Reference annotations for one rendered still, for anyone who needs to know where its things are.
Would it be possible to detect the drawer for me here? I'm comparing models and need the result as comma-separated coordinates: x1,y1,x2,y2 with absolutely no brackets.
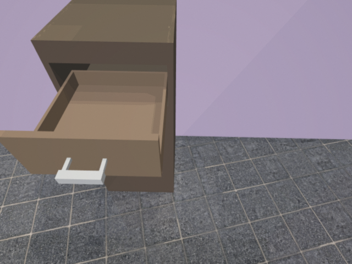
0,70,168,177

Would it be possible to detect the cabinet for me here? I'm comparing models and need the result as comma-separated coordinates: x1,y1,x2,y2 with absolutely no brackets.
31,0,177,193

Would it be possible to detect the handle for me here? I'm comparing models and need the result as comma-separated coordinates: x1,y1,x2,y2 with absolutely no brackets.
55,158,108,185

